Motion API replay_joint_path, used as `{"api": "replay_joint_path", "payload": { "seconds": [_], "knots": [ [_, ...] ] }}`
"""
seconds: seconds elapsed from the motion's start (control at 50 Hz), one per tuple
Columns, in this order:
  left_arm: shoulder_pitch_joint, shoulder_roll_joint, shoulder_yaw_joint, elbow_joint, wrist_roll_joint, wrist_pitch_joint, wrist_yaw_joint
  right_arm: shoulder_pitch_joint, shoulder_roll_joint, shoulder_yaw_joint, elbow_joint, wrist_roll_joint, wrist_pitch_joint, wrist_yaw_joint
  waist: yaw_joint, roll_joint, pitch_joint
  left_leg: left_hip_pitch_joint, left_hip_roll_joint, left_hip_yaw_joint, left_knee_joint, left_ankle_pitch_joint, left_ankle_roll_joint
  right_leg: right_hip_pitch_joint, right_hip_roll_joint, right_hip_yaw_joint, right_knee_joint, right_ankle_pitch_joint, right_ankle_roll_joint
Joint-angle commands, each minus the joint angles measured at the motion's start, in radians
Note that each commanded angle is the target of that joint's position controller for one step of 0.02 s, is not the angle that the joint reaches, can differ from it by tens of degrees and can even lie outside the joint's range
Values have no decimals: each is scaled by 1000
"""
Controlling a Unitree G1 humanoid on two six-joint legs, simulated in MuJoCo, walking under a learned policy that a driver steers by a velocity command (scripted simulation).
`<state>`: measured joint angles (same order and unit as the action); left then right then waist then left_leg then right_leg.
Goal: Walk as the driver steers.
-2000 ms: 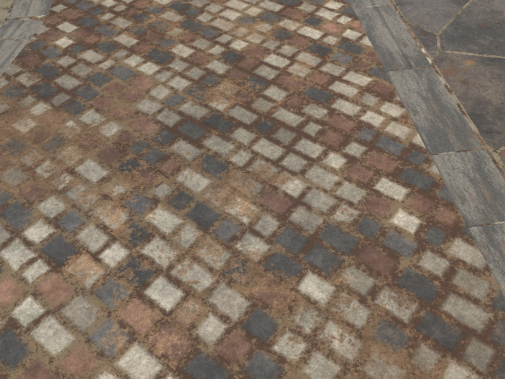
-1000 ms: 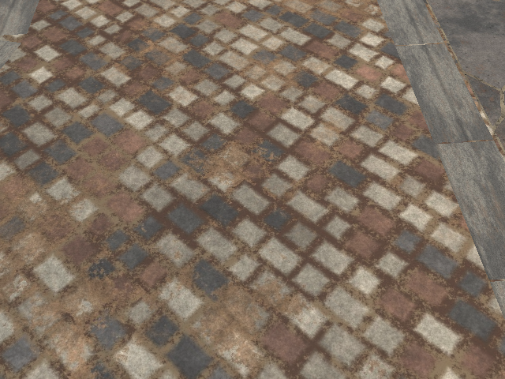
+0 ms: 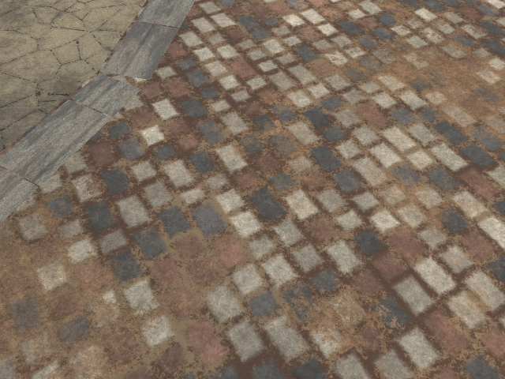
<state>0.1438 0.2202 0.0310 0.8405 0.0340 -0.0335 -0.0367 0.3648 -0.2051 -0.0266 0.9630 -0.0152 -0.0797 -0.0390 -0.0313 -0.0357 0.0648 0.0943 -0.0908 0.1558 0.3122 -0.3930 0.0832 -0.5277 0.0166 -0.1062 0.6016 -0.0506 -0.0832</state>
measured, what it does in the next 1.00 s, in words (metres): walks ahead, turning right: right foot, then left foot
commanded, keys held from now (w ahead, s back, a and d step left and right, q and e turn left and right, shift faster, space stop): e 0.58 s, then no key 0.42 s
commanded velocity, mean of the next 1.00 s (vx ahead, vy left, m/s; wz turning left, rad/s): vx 0.05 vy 0.00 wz -0.41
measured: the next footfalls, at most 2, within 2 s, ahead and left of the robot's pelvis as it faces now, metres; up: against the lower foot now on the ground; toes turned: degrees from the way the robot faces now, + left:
right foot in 0.02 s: +0.18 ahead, -0.06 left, +0.00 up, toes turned -4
left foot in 0.62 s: +0.19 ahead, +0.12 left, +0.00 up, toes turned -27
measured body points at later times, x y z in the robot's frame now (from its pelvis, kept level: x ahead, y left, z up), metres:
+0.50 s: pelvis +0.10 +0.02 +0.01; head +0.13 +0.00 +0.46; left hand +0.25 +0.28 -0.10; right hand +0.16 -0.27 -0.11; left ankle +0.16 +0.17 -0.69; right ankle +0.14 -0.06 -0.73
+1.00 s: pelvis +0.11 +0.06 +0.01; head +0.14 +0.06 +0.46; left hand +0.33 +0.24 -0.12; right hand +0.08 -0.21 -0.11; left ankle +0.16 +0.14 -0.73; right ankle +0.03 -0.03 -0.73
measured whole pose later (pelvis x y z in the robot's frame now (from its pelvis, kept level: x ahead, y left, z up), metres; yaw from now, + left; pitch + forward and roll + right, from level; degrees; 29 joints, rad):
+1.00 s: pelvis +0.11 +0.06 +0.01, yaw -26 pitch +0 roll -1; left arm 0.18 0.27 0.03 0.83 0.00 0.06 0.01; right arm 0.25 -0.24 -0.01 0.79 -0.02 0.00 -0.02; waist -0.02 -0.02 0.05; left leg -0.22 -0.03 0.00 0.47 -0.24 0.04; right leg -0.15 0.04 0.06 0.46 -0.29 0.01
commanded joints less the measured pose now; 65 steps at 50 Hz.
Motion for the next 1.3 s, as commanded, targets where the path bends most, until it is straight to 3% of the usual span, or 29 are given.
{"api": "replay_joint_path", "payload": {
  "seconds": [0.02,0.04,0.06,0.08,0.12,0.14,0.18,0.24,0.32,0.4,0.48,0.54,0.58,0.6,0.62,0.64,0.66,0.68,0.7,0.74,0.84,0.92,0.96,1.0,1.02,1.04,1.06,1.12,1.3],
  "knots": [
    [316,139,46,28,15,-29,15,-66,-203,-47,-64,10,4,-17,177,124,-155,-97,236,-2,563,1119,-41,338,46,19,-192,103,-79],
    [340,218,65,25,11,-35,25,-61,-161,-37,-108,15,-2,-8,163,-29,-236,-326,121,27,895,426,-53,556,-158,232,-118,613,-150],
    [302,303,87,6,-6,-27,27,84,-78,-23,-128,36,6,-1,55,-191,-384,-625,-33,-102,1208,-244,-87,808,-424,620,-73,1174,-365],
    [255,272,90,-18,-52,-14,25,56,-122,-23,-116,-5,15,5,80,0,-416,-643,47,-229,1208,-125,-77,724,-395,579,-145,955,-376],
    [112,150,57,-50,-45,15,34,-49,-141,-30,-144,-12,24,12,32,84,-143,-674,110,-209,1078,-46,-89,420,-290,459,-269,500,-291],
    [101,129,50,-52,-43,22,38,-69,-144,-32,-156,-22,42,13,19,78,-93,-652,128,-210,1000,-36,-98,332,-243,415,-299,430,-255],
    [113,149,54,-48,-29,23,37,-43,-116,-27,-159,-26,84,13,4,36,-96,-576,122,-190,914,0,-115,235,-184,363,-319,378,-218],
    [118,196,69,-61,-22,19,34,-50,-107,-25,-175,-19,100,11,6,-3,-142,-585,119,-189,822,44,-132,242,-150,359,-310,318,-186],
    [134,207,78,-80,-23,40,40,-148,-131,-33,-215,-18,114,5,47,-57,-142,-658,126,-211,712,75,-151,292,-129,440,-331,-1,-140],
    [151,215,86,-96,-18,56,44,-211,-137,-33,-247,-8,114,1,77,-77,-121,-684,113,-234,608,54,-151,340,-134,538,-337,-181,-136],
    [147,221,92,-112,-8,62,39,-217,-139,-27,-266,6,98,-3,80,-89,-125,-607,73,-239,496,-2,-124,356,-136,597,-296,-79,-138],
    [118,224,94,-125,-8,68,31,-172,-148,-23,-271,19,83,-7,59,-102,-135,-492,36,-238,364,-33,-95,347,-130,646,-262,56,-124],
    [77,218,93,-135,-19,73,28,-95,-147,-22,-259,22,73,-15,10,-91,-130,-341,25,-226,146,53,-76,289,-91,649,-231,37,-75],
    [63,198,87,-143,-29,73,32,-55,-171,-27,-249,12,66,-21,-9,-55,-128,-235,77,-257,-5,128,-61,220,-46,608,-185,-76,-23],
    [130,121,67,-146,-34,70,36,-100,-250,-40,-269,-6,66,-29,49,145,-128,-170,298,-476,-117,72,-6,122,66,457,-5,-357,41],
    [139,149,76,-155,-25,64,45,-189,-317,-50,-310,-17,74,-21,63,255,-74,-231,477,-697,-122,271,104,-33,210,251,181,-525,73],
    [121,210,88,-145,4,63,46,-151,-273,-48,-296,-20,76,-12,50,175,-85,-289,486,-654,-68,434,171,19,125,257,360,-522,85],
    [135,210,91,-126,-3,65,41,-186,-206,-29,-300,-6,73,-4,77,121,-75,-309,413,-546,-43,505,154,44,114,269,421,-470,87],
    [153,198,88,-107,-7,73,36,-219,-180,-22,-304,-3,71,3,93,119,-62,-309,340,-441,-25,553,117,54,114,261,467,-416,96],
    [164,182,79,-95,-10,84,24,-207,-174,-18,-305,-4,68,1,80,188,-87,-243,281,-353,9,697,97,39,123,245,521,-382,115],
    [71,136,48,-99,-26,99,27,-109,-177,-18,-260,-2,62,4,20,188,-109,-112,285,-338,45,755,107,71,91,230,295,-387,144],
    [48,124,27,-80,-38,103,39,-97,-201,-24,-233,-8,71,15,3,228,-106,-156,277,-344,61,716,109,242,61,136,34,-418,121],
    [75,118,20,-57,-42,95,49,-96,-205,-27,-214,-4,78,18,25,217,-102,-172,269,-350,91,734,95,319,53,116,-147,-305,99],
    [101,136,15,-31,-27,74,61,-92,-187,-23,-203,2,76,17,43,156,-116,-275,258,-352,109,622,25,506,-13,189,-350,-52,68],
    [103,186,18,-33,-8,59,70,-83,-156,-14,-215,4,67,23,24,58,-153,-363,224,-317,143,467,-16,609,-137,310,-325,61,43],
    [29,198,14,-25,-18,54,66,-65,-111,-1,-208,15,69,24,-28,-75,-103,-325,136,-241,64,217,-36,471,-204,349,-269,204,-13],
    [-3,147,1,-26,-24,47,58,-76,-129,-2,-178,1,76,18,-10,-60,-87,-250,138,-239,36,197,-44,413,-190,334,-265,125,-19],
    [39,143,-7,19,-24,37,65,-116,-170,-18,-146,1,80,23,26,-57,-36,-228,149,-255,40,334,-40,378,-109,286,-285,6,26],
    [58,133,-20,122,-27,26,69,-89,-131,-4,-14,4,84,21,16,17,-7,-210,160,-258,6,297,-53,344,-100,284,-325,-94,21]
  ]
}}
Over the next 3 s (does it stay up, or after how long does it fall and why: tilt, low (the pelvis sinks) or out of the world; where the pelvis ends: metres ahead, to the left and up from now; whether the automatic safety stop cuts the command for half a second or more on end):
stays up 0.55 -0.14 0.01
